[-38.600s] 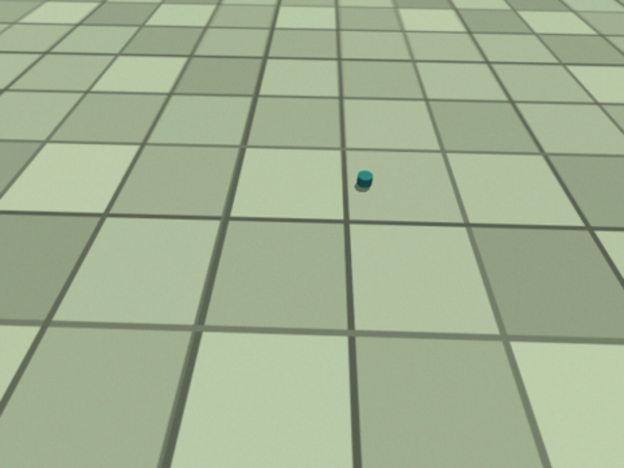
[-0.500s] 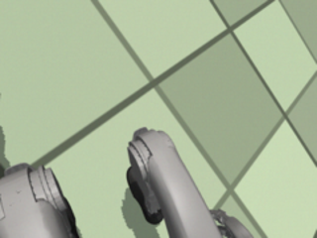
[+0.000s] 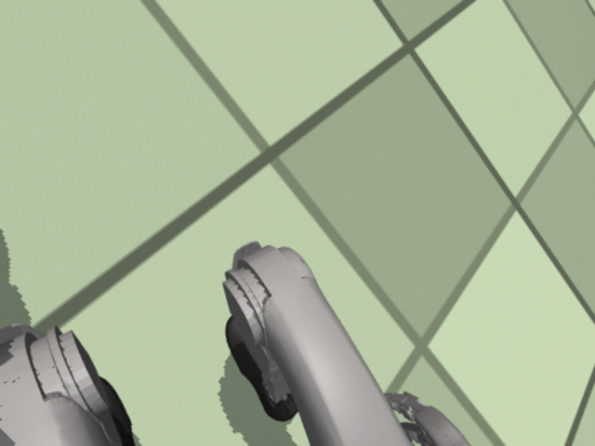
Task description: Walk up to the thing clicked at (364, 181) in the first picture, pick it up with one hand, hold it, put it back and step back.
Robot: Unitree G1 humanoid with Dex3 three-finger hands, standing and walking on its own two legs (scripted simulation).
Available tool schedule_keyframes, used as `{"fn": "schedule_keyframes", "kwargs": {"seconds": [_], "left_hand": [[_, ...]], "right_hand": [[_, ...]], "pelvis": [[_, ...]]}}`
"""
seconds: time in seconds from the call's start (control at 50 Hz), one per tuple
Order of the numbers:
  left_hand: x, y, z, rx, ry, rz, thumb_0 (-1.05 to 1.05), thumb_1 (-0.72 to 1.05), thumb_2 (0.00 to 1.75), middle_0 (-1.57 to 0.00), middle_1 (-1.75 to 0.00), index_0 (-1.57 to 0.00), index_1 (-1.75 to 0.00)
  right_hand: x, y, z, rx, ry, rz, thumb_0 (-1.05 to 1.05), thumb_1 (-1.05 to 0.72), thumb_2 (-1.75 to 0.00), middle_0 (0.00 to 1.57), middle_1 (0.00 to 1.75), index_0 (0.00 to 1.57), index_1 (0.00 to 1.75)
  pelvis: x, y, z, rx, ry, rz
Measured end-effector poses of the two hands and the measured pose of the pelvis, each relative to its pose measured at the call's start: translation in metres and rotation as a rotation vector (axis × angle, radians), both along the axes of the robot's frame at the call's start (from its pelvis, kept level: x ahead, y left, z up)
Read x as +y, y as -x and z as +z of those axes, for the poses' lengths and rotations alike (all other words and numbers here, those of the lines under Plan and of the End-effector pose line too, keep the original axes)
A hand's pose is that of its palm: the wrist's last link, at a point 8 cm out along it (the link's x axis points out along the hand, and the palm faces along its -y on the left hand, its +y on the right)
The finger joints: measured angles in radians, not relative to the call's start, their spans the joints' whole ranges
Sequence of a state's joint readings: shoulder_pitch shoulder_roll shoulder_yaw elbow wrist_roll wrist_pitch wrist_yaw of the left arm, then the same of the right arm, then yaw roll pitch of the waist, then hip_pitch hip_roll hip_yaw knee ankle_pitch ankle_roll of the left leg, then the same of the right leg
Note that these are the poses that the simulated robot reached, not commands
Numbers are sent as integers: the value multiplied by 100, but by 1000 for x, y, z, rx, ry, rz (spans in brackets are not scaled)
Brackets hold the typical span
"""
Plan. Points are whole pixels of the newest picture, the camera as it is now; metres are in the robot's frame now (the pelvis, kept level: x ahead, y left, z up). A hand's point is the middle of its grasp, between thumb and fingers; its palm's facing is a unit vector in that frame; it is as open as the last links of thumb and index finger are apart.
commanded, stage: close in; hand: left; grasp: from above
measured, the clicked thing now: out of the picture +0.54 +0.31 -0.29
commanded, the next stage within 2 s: rest palm in 0.20 s
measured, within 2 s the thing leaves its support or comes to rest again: neither
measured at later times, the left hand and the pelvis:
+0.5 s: hand out of the picture +0.51 +0.30 -0.21, palm faces -0.45 -0.12 -0.89, open 13.7 cm; pelvis +0.00 +0.00 +0.00, yaw -1 degrees
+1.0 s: hand out of the picture +0.52 +0.29 -0.24, palm faces -0.43 -0.13 -0.90, open 13.0 cm; pelvis +0.00 +0.00 +0.00, yaw -3 degrees
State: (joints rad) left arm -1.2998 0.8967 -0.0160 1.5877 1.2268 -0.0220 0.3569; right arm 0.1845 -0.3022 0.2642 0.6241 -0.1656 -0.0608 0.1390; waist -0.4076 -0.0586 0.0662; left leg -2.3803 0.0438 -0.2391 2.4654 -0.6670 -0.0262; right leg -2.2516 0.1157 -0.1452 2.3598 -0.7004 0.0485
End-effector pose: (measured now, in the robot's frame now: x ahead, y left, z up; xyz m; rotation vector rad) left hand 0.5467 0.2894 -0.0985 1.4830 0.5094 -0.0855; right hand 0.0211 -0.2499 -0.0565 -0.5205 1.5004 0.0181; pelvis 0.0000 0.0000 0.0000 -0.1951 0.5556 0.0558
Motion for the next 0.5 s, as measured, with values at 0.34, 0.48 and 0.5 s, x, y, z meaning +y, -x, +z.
{"fn": "schedule_keyframes", "kwargs": {"seconds": [0.34,0.48,0.5], "left_hand": [[17,22,-33,113,26,-13,0,-43,91,-12,-108,-15,-104],[17,28,-50,92,28,-35,0,-46,95,-10,-106,-12,-103],[17,28,-53,91,28,-37,0,-46,96,-10,-106,-12,-103]], "right_hand": [[-1,17,5,96,34,13,0,-90,-89,20,30,20,30],[-2,1,10,69,54,68,0,-90,-89,20,30,20,30],[-2,-1,11,62,54,75,0,-90,-89,20,30,20,30]], "pelvis": [[0,4,0,-24,8,-2],[2,2,-2,-31,22,-2],[2,2,-2,-32,24,-3]]}}
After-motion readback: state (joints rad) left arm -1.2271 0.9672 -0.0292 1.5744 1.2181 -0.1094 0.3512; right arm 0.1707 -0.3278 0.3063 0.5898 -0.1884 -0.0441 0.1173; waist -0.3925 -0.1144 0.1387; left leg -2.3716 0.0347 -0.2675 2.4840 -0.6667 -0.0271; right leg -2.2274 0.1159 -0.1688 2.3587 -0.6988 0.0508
